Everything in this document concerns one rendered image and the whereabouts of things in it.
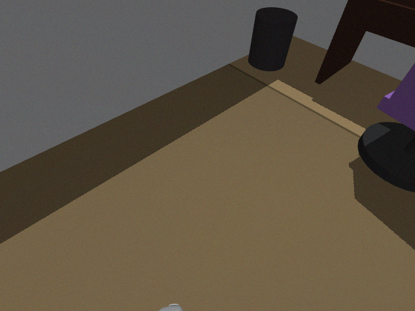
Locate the desk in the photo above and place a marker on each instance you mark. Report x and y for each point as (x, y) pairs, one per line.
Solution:
(392, 19)

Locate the office chair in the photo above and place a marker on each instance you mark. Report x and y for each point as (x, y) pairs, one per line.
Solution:
(388, 148)

